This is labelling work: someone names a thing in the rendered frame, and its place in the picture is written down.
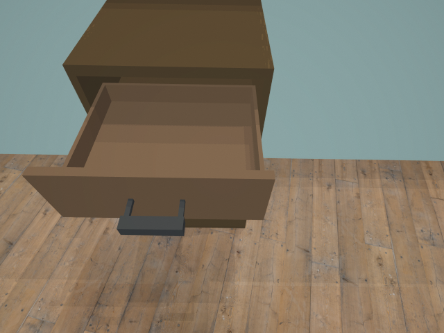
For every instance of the cabinet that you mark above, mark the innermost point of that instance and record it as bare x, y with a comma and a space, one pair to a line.
198, 42

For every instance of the drawer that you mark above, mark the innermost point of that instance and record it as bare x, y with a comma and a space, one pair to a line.
159, 144

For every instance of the handle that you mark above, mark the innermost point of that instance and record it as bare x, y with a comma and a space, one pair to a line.
152, 225

